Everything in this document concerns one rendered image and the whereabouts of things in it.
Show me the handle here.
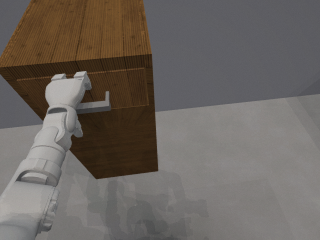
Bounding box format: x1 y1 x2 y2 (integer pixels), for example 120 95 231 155
75 91 111 114

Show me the cabinet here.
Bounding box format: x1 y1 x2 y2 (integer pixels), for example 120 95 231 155
0 0 159 179

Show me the drawer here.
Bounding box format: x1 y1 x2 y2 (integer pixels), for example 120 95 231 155
17 67 148 115

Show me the robot left hand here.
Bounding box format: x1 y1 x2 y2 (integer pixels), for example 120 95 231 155
45 71 92 138

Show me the left robot upper arm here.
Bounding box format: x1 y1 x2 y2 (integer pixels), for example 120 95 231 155
0 181 60 240

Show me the left robot forearm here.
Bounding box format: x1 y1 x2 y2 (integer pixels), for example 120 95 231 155
0 104 77 209

